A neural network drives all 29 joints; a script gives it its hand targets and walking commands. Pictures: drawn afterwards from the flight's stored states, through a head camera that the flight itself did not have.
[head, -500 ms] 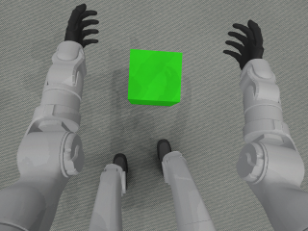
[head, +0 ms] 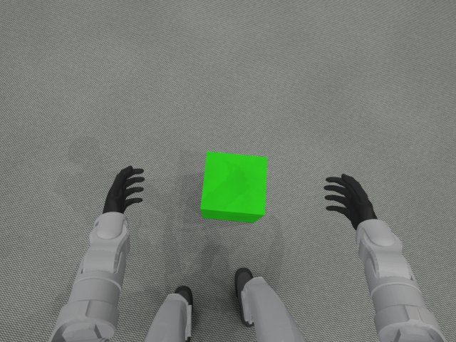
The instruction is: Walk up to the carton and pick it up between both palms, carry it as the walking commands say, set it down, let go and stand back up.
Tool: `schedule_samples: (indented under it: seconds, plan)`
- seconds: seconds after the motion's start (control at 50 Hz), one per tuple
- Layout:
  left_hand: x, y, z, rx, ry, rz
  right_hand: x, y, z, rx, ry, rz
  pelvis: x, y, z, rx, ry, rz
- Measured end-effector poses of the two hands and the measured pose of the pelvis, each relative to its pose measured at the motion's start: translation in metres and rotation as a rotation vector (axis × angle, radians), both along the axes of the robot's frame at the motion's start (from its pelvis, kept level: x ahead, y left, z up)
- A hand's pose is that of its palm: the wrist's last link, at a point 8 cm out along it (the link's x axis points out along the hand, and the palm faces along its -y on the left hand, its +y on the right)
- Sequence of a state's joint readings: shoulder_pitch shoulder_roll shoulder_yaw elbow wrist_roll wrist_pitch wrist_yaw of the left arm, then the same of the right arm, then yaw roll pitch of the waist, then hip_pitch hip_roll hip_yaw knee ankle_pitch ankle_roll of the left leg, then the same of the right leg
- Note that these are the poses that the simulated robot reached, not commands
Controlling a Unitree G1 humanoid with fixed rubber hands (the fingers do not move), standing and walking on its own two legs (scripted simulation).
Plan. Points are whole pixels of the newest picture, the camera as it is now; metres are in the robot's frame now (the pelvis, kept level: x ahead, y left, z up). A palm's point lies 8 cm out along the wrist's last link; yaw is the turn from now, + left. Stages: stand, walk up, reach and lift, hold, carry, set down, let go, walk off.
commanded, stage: let go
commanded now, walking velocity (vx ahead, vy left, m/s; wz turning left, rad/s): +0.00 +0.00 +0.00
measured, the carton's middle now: (232, 190) +0.47 -0.08 -0.61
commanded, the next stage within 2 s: stand in 0.86 s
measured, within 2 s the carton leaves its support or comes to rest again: neither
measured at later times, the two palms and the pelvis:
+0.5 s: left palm (35, 304) +0.20 +0.26 -0.03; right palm (361, 282) +0.19 -0.21 -0.02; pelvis +0.03 +0.03 +0.04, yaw -1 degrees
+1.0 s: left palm (31, 317) +0.19 +0.27 -0.04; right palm (384, 281) +0.18 -0.26 -0.04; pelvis +0.04 +0.01 +0.03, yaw -1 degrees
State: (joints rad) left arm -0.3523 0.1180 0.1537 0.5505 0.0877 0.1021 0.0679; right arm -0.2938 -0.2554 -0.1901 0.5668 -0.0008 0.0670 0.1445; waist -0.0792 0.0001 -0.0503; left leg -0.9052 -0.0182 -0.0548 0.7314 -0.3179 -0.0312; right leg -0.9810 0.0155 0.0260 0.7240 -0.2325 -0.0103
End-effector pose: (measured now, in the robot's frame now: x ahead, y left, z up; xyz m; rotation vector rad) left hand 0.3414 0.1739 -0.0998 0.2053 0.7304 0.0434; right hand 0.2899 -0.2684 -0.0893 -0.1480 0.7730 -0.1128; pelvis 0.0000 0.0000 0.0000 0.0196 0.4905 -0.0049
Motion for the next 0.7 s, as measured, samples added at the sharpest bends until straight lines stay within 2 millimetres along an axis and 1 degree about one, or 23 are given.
schedule_samples:
  seconds: [0.08,0.2,0.26,0.32,0.4,0.48,0.58,0.7]
  plan:
    - [-0.024,0.016,0.018,-0.002,0.005,0.003,-0.028,0.009,0.016,0.002,0.006,0.000,0.007,0.004,0.011,-0.006,-0.092,-0.007]
    - [-0.069,0.041,0.042,0.001,0.023,-0.002,-0.071,0.032,0.034,0.013,0.025,0.001,0.019,0.011,0.026,-0.017,-0.237,-0.015]
    - [-0.091,0.054,0.052,0.000,0.028,0.000,-0.089,0.043,0.044,0.013,0.028,0.006,0.025,0.015,0.033,-0.023,-0.305,-0.015]
    - [-0.109,0.065,0.061,-0.001,0.032,0.006,-0.101,0.051,0.052,0.008,0.028,0.009,0.029,0.019,0.037,-0.029,-0.369,-0.013]
    - [-0.126,0.076,0.068,-0.005,0.035,0.012,-0.106,0.055,0.061,0.003,0.023,0.013,0.032,0.024,0.041,-0.035,-0.443,-0.009]
    - [-0.136,0.082,0.074,-0.007,0.040,0.015,-0.103,0.058,0.065,0.001,0.016,0.026,0.034,0.028,0.042,-0.038,-0.502,-0.009]
    - [-0.142,0.084,0.076,-0.007,0.053,0.019,-0.095,0.060,0.066,0.003,0.013,0.036,0.035,0.029,0.042,-0.039,-0.550,-0.008]
    - [-0.143,0.080,0.076,-0.003,0.066,0.020,-0.091,0.057,0.066,0.000,0.022,0.030,0.037,0.025,0.041,-0.035,-0.568,-0.007]
